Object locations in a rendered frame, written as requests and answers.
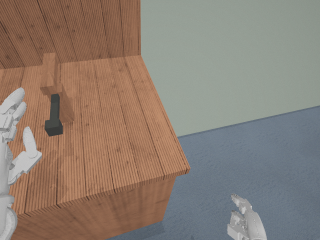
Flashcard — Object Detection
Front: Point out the tap lever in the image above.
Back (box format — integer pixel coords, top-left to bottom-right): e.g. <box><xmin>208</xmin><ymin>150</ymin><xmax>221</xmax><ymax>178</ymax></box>
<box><xmin>44</xmin><ymin>93</ymin><xmax>63</xmax><ymax>137</ymax></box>

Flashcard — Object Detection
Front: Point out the counter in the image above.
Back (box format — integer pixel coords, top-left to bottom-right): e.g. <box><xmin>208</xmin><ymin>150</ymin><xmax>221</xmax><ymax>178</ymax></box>
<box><xmin>0</xmin><ymin>0</ymin><xmax>191</xmax><ymax>240</ymax></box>

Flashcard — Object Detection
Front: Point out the robot left hand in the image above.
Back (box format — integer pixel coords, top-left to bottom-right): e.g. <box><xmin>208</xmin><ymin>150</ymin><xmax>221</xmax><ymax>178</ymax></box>
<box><xmin>0</xmin><ymin>87</ymin><xmax>42</xmax><ymax>195</ymax></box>

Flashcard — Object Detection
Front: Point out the robot right hand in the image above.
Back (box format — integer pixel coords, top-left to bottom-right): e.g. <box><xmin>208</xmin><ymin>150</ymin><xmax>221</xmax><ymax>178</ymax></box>
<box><xmin>227</xmin><ymin>193</ymin><xmax>267</xmax><ymax>240</ymax></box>

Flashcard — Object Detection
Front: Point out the left robot forearm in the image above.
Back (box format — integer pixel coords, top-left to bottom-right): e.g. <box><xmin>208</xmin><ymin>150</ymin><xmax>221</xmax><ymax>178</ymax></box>
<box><xmin>0</xmin><ymin>194</ymin><xmax>18</xmax><ymax>240</ymax></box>

